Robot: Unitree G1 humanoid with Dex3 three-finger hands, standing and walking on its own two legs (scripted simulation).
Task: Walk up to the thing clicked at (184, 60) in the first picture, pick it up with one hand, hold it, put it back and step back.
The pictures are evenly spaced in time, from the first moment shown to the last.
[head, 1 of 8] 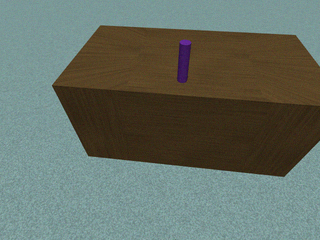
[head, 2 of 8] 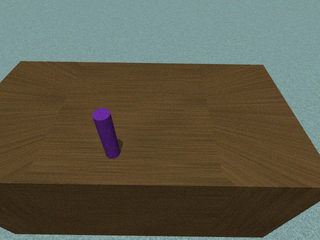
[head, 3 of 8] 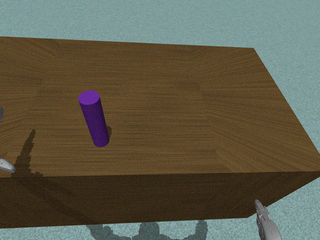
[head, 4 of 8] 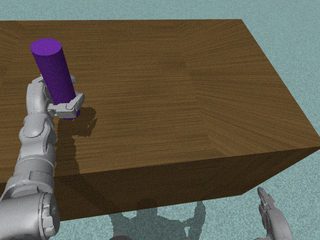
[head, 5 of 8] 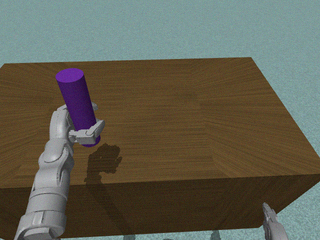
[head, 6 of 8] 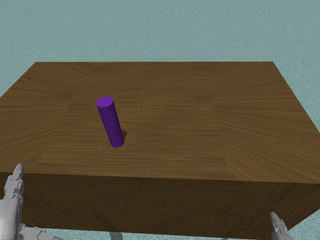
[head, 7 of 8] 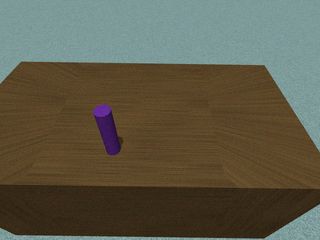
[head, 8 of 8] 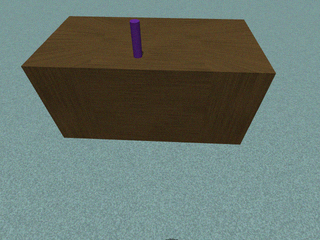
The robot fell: no
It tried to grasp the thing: yes
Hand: left
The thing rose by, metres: 0.24
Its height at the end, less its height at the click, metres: +0.00
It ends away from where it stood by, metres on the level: 0.02
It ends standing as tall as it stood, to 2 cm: yes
